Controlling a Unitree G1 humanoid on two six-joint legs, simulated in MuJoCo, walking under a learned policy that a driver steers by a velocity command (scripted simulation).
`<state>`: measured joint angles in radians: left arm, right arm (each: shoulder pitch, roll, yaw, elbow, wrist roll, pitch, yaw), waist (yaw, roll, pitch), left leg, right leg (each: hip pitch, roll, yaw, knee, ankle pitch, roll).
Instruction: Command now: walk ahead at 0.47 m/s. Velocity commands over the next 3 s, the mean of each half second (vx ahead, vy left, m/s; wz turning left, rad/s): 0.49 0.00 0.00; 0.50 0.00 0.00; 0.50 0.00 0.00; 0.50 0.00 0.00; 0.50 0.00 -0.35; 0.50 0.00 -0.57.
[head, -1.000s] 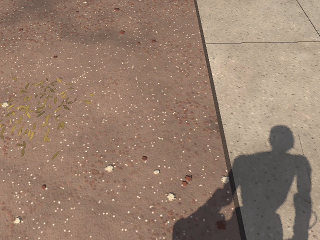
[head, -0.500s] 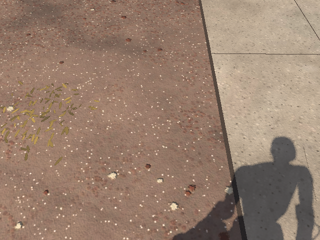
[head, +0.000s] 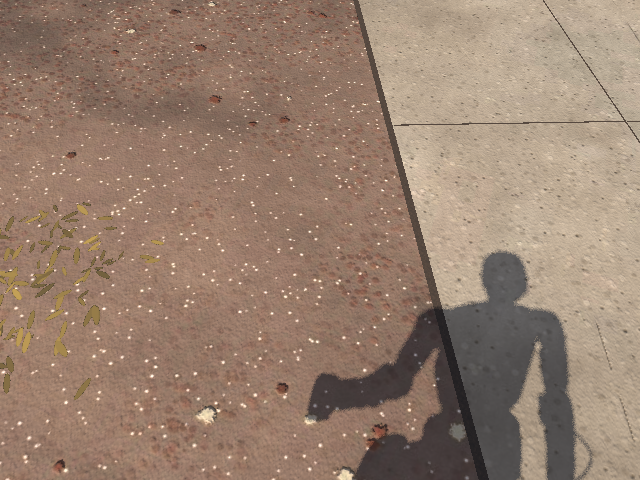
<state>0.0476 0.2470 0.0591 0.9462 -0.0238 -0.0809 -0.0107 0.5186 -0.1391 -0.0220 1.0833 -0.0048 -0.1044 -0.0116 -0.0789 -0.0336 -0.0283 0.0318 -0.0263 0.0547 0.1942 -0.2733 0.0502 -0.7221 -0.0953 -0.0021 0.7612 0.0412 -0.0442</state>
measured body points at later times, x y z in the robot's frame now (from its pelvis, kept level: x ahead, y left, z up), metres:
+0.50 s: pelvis +0.30 -0.04 +0.00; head +0.32 -0.04 +0.45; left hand +0.29 +0.22 -0.14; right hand +0.47 -0.30 -0.11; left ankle +0.44 +0.14 -0.67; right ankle +0.28 -0.13 -0.75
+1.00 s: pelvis +0.59 +0.04 +0.00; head +0.61 +0.05 +0.45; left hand +0.72 +0.31 -0.12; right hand +0.61 -0.23 -0.13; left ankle +0.58 +0.12 -0.75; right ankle +0.70 -0.15 -0.67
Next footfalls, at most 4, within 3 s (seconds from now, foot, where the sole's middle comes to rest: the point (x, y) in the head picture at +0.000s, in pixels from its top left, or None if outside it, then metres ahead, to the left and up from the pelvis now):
0.20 right None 0.32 -0.13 -0.78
0.72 left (237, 433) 0.62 0.12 -0.78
1.28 right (335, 309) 0.94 -0.12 -0.78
1.84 left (240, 218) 1.26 0.12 -0.78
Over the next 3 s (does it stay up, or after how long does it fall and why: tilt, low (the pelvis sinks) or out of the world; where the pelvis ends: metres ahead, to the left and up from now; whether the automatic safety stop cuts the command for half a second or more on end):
stays up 1.74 -0.08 -0.01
